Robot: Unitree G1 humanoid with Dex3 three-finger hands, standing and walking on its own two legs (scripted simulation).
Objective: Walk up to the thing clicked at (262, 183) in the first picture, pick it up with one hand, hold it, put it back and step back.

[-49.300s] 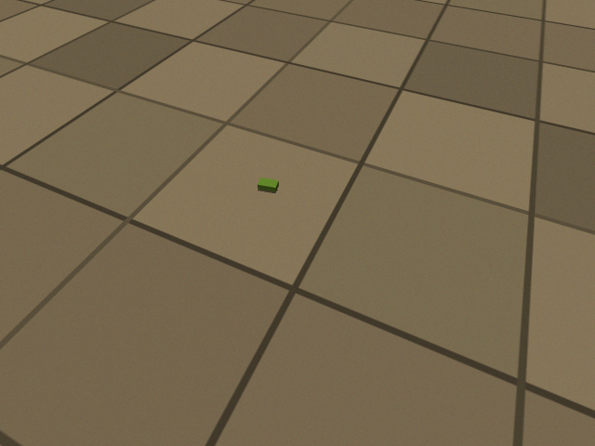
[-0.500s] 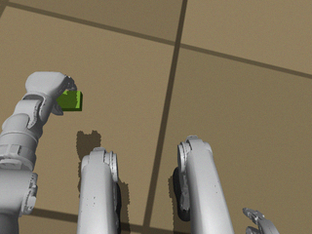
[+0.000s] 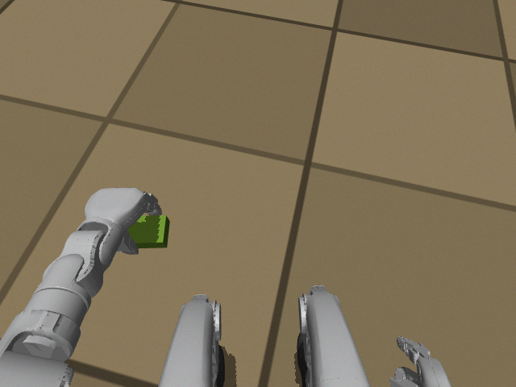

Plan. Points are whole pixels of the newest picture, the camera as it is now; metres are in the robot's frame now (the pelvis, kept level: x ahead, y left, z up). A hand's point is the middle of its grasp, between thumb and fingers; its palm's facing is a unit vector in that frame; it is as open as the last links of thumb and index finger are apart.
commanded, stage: lift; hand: left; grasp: from above
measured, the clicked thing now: (141, 232) +0.39 +0.21 -0.11
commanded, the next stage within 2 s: hold in 0.66 s
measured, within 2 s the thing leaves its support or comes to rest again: neither
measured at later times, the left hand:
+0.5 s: hand (107, 209) +0.36 +0.20 +0.05, palm faces -0.45 -0.03 -0.89, open 8.1 cm
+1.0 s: hand (82, 180) +0.37 +0.22 +0.11, palm faces -0.47 -0.01 -0.88, open 8.1 cm
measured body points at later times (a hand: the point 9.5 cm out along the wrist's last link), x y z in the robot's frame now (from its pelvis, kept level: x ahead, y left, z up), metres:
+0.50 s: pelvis +0.03 -0.01 +0.12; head +0.09 -0.02 +0.57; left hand +0.38 +0.20 +0.10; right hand +0.13 -0.29 +0.00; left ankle +0.07 +0.12 -0.54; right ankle +0.10 -0.16 -0.54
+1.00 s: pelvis +0.06 +0.00 +0.17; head +0.10 -0.01 +0.62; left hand +0.39 +0.21 +0.16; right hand +0.17 -0.27 +0.05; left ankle +0.07 +0.12 -0.54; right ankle +0.10 -0.16 -0.54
